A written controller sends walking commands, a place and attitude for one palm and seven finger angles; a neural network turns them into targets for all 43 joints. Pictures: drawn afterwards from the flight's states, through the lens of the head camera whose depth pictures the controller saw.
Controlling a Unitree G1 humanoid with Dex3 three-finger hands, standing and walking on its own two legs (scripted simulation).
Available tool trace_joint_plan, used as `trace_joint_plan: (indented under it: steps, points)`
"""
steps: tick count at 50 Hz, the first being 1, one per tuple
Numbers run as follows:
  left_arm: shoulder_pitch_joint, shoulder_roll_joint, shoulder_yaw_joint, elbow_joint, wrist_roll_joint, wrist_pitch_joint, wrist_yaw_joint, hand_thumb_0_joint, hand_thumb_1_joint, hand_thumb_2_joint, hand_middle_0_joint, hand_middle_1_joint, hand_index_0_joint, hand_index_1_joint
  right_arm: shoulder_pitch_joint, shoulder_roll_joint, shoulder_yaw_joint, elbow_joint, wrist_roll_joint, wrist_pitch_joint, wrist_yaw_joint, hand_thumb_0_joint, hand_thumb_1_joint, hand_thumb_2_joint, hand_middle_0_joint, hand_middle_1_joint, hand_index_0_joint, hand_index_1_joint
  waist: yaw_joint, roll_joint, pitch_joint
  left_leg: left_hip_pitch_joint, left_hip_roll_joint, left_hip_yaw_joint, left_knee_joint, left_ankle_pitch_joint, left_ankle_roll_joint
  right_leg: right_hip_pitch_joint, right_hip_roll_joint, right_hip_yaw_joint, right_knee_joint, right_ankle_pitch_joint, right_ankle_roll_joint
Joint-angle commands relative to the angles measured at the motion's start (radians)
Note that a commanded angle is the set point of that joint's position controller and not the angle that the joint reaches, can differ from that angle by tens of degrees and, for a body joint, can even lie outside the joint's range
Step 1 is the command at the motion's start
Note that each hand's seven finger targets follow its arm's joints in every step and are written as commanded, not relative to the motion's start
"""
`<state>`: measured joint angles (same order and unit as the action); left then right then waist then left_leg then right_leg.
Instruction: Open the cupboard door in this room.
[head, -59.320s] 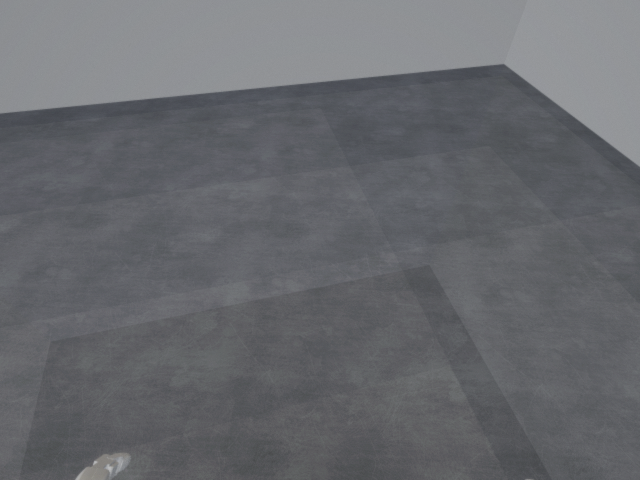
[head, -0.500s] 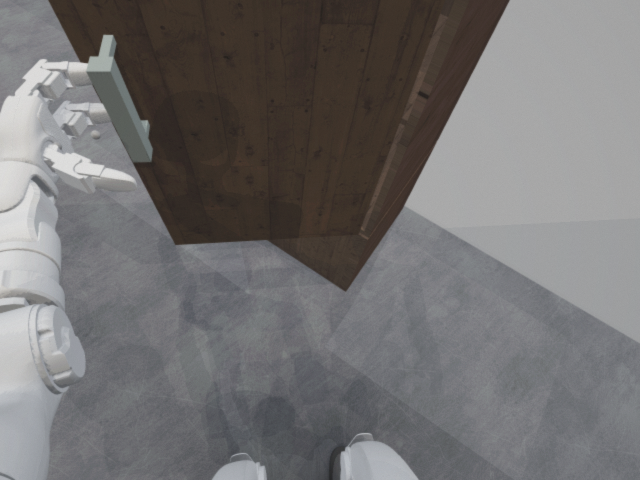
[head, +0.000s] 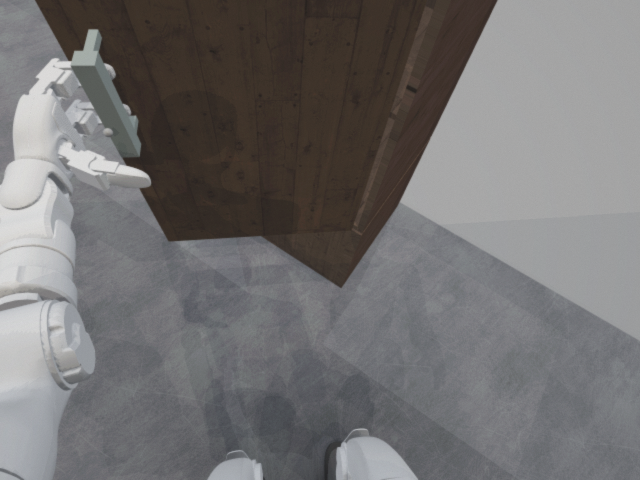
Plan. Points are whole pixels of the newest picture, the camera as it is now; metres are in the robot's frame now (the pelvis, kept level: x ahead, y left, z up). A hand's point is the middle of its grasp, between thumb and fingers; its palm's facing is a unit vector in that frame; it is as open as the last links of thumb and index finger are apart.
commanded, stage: slide the fingers in behind the handle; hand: left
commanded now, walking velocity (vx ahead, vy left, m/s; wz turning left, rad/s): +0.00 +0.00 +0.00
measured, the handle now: (113, 98) +0.57 +0.21 +0.09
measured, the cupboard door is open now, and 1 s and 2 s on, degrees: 40 40 61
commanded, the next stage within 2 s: close the thumb around the handle in 0.44 s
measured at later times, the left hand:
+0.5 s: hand (113, 128) +0.52 +0.20 +0.09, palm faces +0.02 -1.00 -0.02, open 14.0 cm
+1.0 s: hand (116, 126) +0.51 +0.20 +0.10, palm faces +0.00 -1.00 -0.01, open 8.4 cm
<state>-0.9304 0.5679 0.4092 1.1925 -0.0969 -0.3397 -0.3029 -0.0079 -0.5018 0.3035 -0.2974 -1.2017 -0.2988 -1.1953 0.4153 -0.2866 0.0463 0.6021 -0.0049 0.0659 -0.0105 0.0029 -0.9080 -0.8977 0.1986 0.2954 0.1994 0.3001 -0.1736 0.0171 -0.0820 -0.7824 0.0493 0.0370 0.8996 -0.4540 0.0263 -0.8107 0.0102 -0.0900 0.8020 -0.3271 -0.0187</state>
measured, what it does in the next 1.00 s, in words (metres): stands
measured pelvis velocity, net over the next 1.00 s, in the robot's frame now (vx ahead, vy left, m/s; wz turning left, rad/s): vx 0.01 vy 0.01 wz -0.01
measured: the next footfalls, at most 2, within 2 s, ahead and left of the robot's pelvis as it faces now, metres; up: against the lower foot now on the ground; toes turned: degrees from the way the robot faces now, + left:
none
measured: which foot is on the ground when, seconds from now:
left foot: down 0.00-1.00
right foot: down 0.00-1.00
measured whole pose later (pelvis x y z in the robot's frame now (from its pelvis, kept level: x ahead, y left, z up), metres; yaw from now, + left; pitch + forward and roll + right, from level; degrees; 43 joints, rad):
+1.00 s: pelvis +0.01 +0.01 +0.00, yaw +0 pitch +20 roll -3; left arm -0.92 0.51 0.39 1.17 -0.10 -0.36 -0.26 0.00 0.31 0.65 -0.36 -1.29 -0.36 -1.28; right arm 0.42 -0.27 0.04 0.62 -0.01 0.06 0.00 0.00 -0.91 -0.90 0.20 0.30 0.20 0.30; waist -0.17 0.03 -0.10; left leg -0.78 0.04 0.05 0.90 -0.47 0.04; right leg -0.81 0.01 -0.08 0.80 -0.34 -0.01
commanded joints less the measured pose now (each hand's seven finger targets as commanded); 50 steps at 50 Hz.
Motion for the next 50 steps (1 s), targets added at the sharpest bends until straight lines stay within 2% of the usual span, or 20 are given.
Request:
trace_joint_plan:
  steps: [1,2,5,6,7,8,11,14,17,22,26,27,30,34,38,40,42,44,48,50]
  points:
    - [-0.465,0.239,0.025,-0.272,-0.018,-0.093,0.014,0.0,-0.5,0.3,-0.3,-1.2,-0.3,-1.2,0.173,-0.165,-0.069,-0.047,-0.006,-0.026,-0.01,0.0,-0.9,-0.9,0.2,0.3,0.2,0.3,0.004,0.166,-0.512,0.276,-0.026,-0.066,-0.089,0.44,-0.003,0.281,0.032,0.066,-0.036,0.343,-0.003]
    - [-0.458,0.209,0.008,-0.274,-0.023,-0.097,0.016,0.0,-0.5,0.3,-0.3,-1.2,-0.3,-1.2,0.173,-0.162,-0.07,-0.046,-0.006,-0.027,-0.007,0.0,-0.9,-0.9,0.2,0.3,0.2,0.3,-0.001,0.157,-0.508,0.29,-0.025,-0.067,-0.088,0.459,-0.004,0.274,0.033,0.063,-0.039,0.349,-0.002]
    - [-0.416,0.23,0.04,-0.231,-0.024,-0.092,0.028,0.0,-0.5,0.3,-0.3,-1.2,-0.3,-1.2,0.175,-0.166,-0.071,-0.043,-0.005,-0.025,-0.006,0.0,-0.9,-0.9,0.2,0.3,0.2,0.3,0.009,0.126,-0.478,0.27,-0.022,-0.068,-0.092,0.461,-0.005,0.274,0.035,0.058,-0.037,0.349,-0.001]
    - [-0.423,0.202,0.012,-0.208,-0.022,-0.081,0.03,0.0,-0.5,0.3,-0.3,-1.2,-0.3,-1.2,0.171,-0.165,-0.067,-0.043,-0.003,-0.024,-0.004,0.0,-0.9,-0.9,0.2,0.3,0.2,0.3,-0.002,0.106,-0.439,0.244,-0.024,-0.066,-0.098,0.426,-0.002,0.262,0.034,0.056,-0.042,0.326,0.001]
    - [-0.426,0.232,0.034,-0.194,-0.013,-0.073,0.039,0.0,-0.5,0.3,-0.3,-1.2,-0.3,-1.2,0.175,-0.169,-0.068,-0.041,-0.004,-0.021,-0.006,0.0,-0.9,-0.9,0.2,0.3,0.2,0.3,0.001,0.08,-0.42,0.218,-0.024,-0.068,-0.101,0.405,0.0,0.268,0.033,0.056,-0.043,0.316,0.001]
    - [-0.444,0.205,0.003,-0.203,-0.005,-0.067,0.04,0.0,-0.5,0.3,-0.3,-1.2,-0.3,-1.2,0.171,-0.165,-0.067,-0.043,-0.003,-0.022,-0.005,0.0,-0.9,-0.9,0.2,0.3,0.2,0.3,-0.008,0.103,-0.413,0.22,-0.027,-0.064,-0.106,0.395,0.001,0.262,0.031,0.059,-0.046,0.311,0.002]
    - [-0.426,0.239,0.037,-0.224,0.005,-0.079,0.057,0.0,-0.5,0.3,-0.3,-1.2,-0.3,-1.2,0.179,-0.165,-0.069,-0.049,-0.007,-0.023,-0.004,0.0,-0.9,-0.9,0.2,0.3,0.2,0.3,0.012,0.113,-0.46,0.251,-0.025,-0.069,-0.1,0.445,-0.004,0.271,0.032,0.056,-0.036,0.333,-0.002]
    - [-0.468,0.224,0.024,-0.22,-0.003,-0.093,0.059,0.0,-0.5,0.3,-0.3,-1.2,-0.3,-1.2,0.178,-0.164,-0.064,-0.048,-0.008,-0.027,-0.006,0.0,-0.9,-0.9,0.2,0.3,0.2,0.3,-0.008,0.09,-0.428,0.226,-0.026,-0.066,-0.099,0.418,0.002,0.275,0.033,0.061,-0.039,0.331,-0.001]
    - [-0.449,0.256,0.049,-0.21,0.0,-0.097,0.052,0.0,-0.5,0.3,-0.3,-1.2,-0.3,-1.2,0.181,-0.168,-0.066,-0.047,-0.007,-0.028,-0.008,0.0,-0.9,-0.9,0.2,0.3,0.2,0.3,0.001,0.077,-0.464,0.213,-0.028,-0.062,-0.098,0.409,0.002,0.304,0.031,0.069,-0.038,0.341,0.001]
    - [-0.454,0.237,0.025,-0.176,-0.001,-0.084,0.031,0.0,-0.5,0.3,-0.3,-1.2,-0.3,-1.2,0.182,-0.17,-0.065,-0.039,-0.006,-0.029,-0.011,0.0,-0.9,-0.9,0.2,0.3,0.2,0.3,-0.011,0.085,-0.43,0.207,-0.027,-0.062,-0.099,0.387,0.003,0.275,0.03,0.067,-0.044,0.317,0.002]
    - [-0.442,0.271,0.059,-0.224,-0.011,-0.094,0.021,0.0,-0.5,0.3,-0.3,-1.2,-0.3,-1.2,0.186,-0.171,-0.067,-0.046,-0.007,-0.028,-0.013,0.0,-0.9,-0.9,0.2,0.3,0.2,0.3,0.013,0.122,-0.504,0.251,-0.025,-0.067,-0.092,0.449,-0.003,0.293,0.032,0.064,-0.031,0.353,-0.003]
    - [-0.449,0.224,0.02,-0.229,-0.013,-0.093,0.017,0.0,-0.5,0.3,-0.3,-1.2,-0.3,-1.2,0.18,-0.166,-0.066,-0.045,-0.007,-0.029,-0.01,0.0,-0.9,-0.9,0.2,0.3,0.2,0.3,-0.002,0.139,-0.489,0.265,-0.025,-0.066,-0.092,0.451,-0.004,0.269,0.033,0.062,-0.036,0.347,-0.001]
    - [-0.445,0.2,0.01,-0.241,-0.023,-0.097,0.015,0.0,-0.332,0.372,-0.312,-1.218,-0.312,-1.218,0.185,-0.168,-0.071,-0.036,-0.009,-0.028,-0.007,0.0,-0.9,-0.9,0.2,0.3,0.2,0.3,-0.001,0.158,-0.478,0.306,-0.017,-0.077,-0.088,0.503,-0.012,0.234,0.036,0.051,-0.036,0.346,-0.003]
    - [-0.438,0.184,0.004,-0.227,-0.028,-0.081,0.024,0.0,-0.108,0.468,-0.328,-1.242,-0.328,-1.242,0.187,-0.17,-0.072,-0.037,-0.008,-0.023,-0.008,0.0,-0.9,-0.9,0.2,0.3,0.2,0.3,-0.01,0.117,-0.446,0.286,-0.018,-0.077,-0.093,0.49,-0.006,0.23,0.037,0.047,-0.04,0.34,-0.002]
    - [-0.446,0.229,0.024,-0.2,-0.007,-0.072,0.039,0.0,0.116,0.564,-0.344,-1.266,-0.344,-1.266,0.182,-0.172,-0.069,-0.035,-0.009,-0.021,-0.009,0.0,-0.9,-0.9,0.2,0.3,0.2,0.3,-0.005,0.107,-0.417,0.239,-0.022,-0.076,-0.1,0.421,-0.006,0.235,0.034,0.051,-0.04,0.301,-0.001]
    - [-0.468,0.246,0.038,-0.248,-0.001,-0.09,0.048,0.0,0.228,0.612,-0.352,-1.278,-0.352,-1.278,0.186,-0.169,-0.07,-0.039,-0.012,-0.025,-0.008,0.0,-0.9,-0.9,0.2,0.3,0.2,0.3,0.003,0.151,-0.479,0.288,-0.022,-0.082,-0.092,0.491,-0.011,0.245,0.033,0.052,-0.029,0.339,-0.004]
    - [-0.452,0.197,0.009,-0.286,-0.006,-0.105,0.047,0.0,0.34,0.66,-0.36,-1.29,-0.36,-1.29,0.181,-0.163,-0.074,-0.041,-0.013,-0.026,-0.003,0.0,-0.9,-0.9,0.2,0.3,0.2,0.3,0.007,0.187,-0.519,0.358,-0.013,-0.089,-0.078,0.578,-0.025,0.213,0.035,0.046,-0.023,0.353,-0.004]
    - [-0.453,0.165,-0.008,-0.293,-0.018,-0.114,0.045,0.0,0.452,0.708,-0.368,-1.302,-0.368,-1.302,0.188,-0.162,-0.076,-0.037,-0.016,-0.027,0.0,0.0,-0.9,-0.9,0.2,0.3,0.2,0.3,-0.004,0.168,-0.523,0.388,-0.007,-0.096,-0.071,0.63,-0.028,0.2,0.041,0.039,-0.023,0.368,-0.003]
    - [-0.406,0.174,0.006,-0.195,-0.023,-0.072,0.042,0.0,0.676,0.804,-0.384,-1.326,-0.384,-1.326,0.182,-0.167,-0.073,-0.033,-0.008,-0.017,-0.001,0.0,-0.9,-0.9,0.2,0.3,0.2,0.3,-0.006,0.079,-0.43,0.269,-0.016,-0.078,-0.093,0.503,-0.012,0.24,0.038,0.044,-0.037,0.351,0.002]
    - [-0.424,0.183,0.006,-0.183,-0.011,-0.06,0.049,0.0,0.788,0.852,-0.392,-1.338,-0.392,-1.338,0.179,-0.167,-0.07,-0.036,-0.008,-0.016,-0.004,0.0,-0.9,-0.9,0.2,0.3,0.2,0.3,-0.004,0.1,-0.406,0.249,-0.02,-0.075,-0.1,0.469,-0.009,0.232,0.034,0.045,-0.037,0.332,0.001]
